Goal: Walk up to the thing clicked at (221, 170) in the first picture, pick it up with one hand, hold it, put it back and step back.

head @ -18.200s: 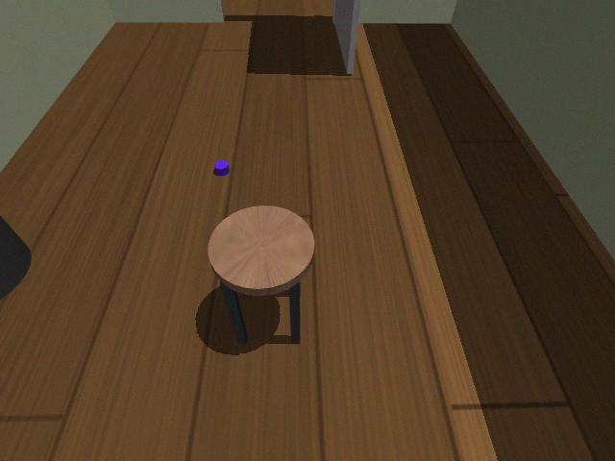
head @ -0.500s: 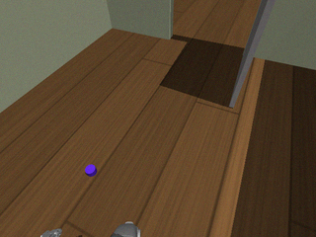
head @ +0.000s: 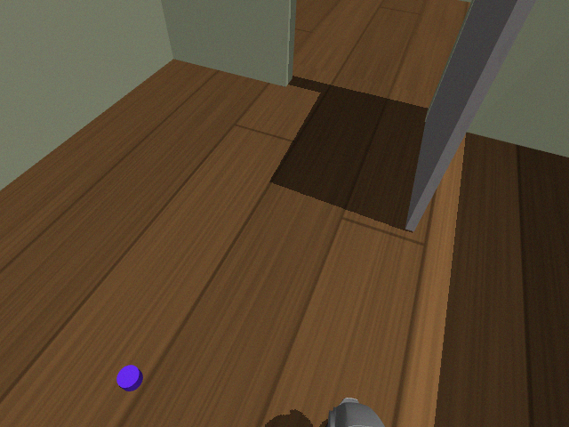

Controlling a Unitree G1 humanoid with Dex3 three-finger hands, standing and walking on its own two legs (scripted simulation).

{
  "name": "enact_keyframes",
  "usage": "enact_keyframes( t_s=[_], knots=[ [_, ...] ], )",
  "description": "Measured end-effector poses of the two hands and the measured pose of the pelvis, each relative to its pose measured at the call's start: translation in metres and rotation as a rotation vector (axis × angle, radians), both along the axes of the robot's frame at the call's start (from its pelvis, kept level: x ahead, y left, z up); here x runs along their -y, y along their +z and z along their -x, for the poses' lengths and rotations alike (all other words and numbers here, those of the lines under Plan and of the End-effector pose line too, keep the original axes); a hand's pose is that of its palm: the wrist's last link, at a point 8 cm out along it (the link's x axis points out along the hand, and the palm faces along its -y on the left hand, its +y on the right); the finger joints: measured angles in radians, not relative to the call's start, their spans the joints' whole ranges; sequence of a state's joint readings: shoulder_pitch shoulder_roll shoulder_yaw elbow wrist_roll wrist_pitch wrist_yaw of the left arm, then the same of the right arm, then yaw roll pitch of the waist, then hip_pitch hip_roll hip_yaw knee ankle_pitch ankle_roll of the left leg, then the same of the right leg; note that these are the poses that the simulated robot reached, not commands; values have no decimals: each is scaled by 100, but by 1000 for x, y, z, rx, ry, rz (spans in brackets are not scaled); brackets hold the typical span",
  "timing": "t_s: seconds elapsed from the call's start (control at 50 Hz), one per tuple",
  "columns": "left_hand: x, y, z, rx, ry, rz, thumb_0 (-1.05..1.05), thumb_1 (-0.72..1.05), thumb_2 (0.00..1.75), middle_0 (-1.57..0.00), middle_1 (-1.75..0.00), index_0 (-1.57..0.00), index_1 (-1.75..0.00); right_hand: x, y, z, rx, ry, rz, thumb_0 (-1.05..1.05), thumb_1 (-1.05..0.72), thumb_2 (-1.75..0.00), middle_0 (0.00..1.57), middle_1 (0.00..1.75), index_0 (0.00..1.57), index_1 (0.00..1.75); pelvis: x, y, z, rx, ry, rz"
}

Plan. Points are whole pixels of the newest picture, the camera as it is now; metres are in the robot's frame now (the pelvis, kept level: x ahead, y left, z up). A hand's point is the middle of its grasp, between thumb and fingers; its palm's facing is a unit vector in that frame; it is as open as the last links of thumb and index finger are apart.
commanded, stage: walk up
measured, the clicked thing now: (130, 378) +0.37 +0.49 -0.75
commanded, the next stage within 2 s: none
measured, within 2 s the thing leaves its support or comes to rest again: neither
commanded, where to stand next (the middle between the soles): +0.57 +0.00 m, yaw +2 degrees
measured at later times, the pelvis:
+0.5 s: pelvis +0.21 -0.03 +0.00, yaw +4 degrees
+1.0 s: pelvis +0.43 -0.05 -0.01, yaw +26 degrees
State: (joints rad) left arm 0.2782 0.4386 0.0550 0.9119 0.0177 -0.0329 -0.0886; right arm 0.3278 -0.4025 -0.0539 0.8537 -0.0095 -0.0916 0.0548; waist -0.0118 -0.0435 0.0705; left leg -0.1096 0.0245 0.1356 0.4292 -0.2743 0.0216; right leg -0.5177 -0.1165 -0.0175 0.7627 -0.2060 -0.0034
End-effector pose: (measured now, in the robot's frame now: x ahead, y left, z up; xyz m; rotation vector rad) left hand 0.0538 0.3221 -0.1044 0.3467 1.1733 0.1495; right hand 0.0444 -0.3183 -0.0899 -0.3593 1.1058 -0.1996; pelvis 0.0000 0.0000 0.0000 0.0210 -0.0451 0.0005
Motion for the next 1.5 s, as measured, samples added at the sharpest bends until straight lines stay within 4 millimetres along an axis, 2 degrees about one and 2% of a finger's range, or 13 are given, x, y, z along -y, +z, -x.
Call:
enact_keyframes(
  t_s=[0.14,0.2,0.36,0.52,0.6,0.64,0.78,0.94,1.04,1.12,1.26,1.38,1.5],
  knots=[
    [24,7,-102,121,-11,-60,0,90,90,-20,-30,-20,-30,34,-40,-47,-68,-25,-26,0,-90,-90,20,30,21,30,30,-21,-72,4,16,1],
    [38,13,-128,174,4,-65,0,90,90,-20,-30,-20,-30,39,-46,-81,-88,-11,-35,1,-90,-90,20,30,20,30,38,-20,-94,12,22,3],
    [49,24,-151,117,47,-50,0,90,90,-20,-30,-21,-30,38,-26,-174,-41,56,-54,0,-91,-90,20,30,20,30,41,-1,-151,-5,36,24],
    [22,-3,-171,22,119,-20,0,90,90,-20,-30,-21,-30,23,-10,-260,-59,110,0,0,-91,-90,20,30,20,30,25,-7,-219,-12,87,53],
    [-2,-33,-210,48,175,-17,0,90,90,-20,-30,-21,-30,13,-11,-303,-61,149,62,0,-90,-90,20,30,20,30,11,-28,-256,-10,152,18],
    [-3,-38,-235,72,191,-3,1,90,90,-20,-30,-20,-30,9,-9,-319,-63,158,83,0,-90,-90,20,30,20,30,9,-29,-268,-3,196,10],
    [13,-19,-315,201,215,65,1,90,90,-20,-30,-20,-30,-4,17,-382,-71,251,105,0,-90,-90,20,30,21,30,15,-7,-322,-2,305,4],
    [18,-1,-362,239,336,15,0,90,90,-20,-30,-20,-30,13,19,-490,-46,381,127,0,-90,-90,20,30,21,30,39,-6,-400,-14,418,5],
    [30,6,-388,264,417,-85,0,90,90,-20,-30,-20,-30,38,-5,-581,-40,478,148,0,-90,-90,20,30,21,30,66,-24,-455,-24,486,-1],
    [56,13,-386,249,499,-122,0,90,90,-20,-30,-20,-30,36,-20,-654,-36,542,150,0,-90,-90,20,30,21,30,82,-25,-484,-5,568,-3],
    [111,19,-354,129,676,-95,0,90,90,-20,-30,-20,-30,-8,-11,-750,-10,727,70,0,-91,-90,20,30,20,30,92,-6,-530,-14,677,5],
    [148,8,-320,22,811,-80,0,90,90,-20,-30,-21,-30,-52,-13,-803,-25,851,50,0,-91,-90,20,30,20,30,97,-8,-555,-3,775,6],
    [167,-14,-297,-19,912,-60,0,90,90,-20,-30,-21,-30,-106,-21,-836,-5,953,48,0,-91,-90,20,30,20,30,89,-22,-566,-4,866,18]
  ],
)
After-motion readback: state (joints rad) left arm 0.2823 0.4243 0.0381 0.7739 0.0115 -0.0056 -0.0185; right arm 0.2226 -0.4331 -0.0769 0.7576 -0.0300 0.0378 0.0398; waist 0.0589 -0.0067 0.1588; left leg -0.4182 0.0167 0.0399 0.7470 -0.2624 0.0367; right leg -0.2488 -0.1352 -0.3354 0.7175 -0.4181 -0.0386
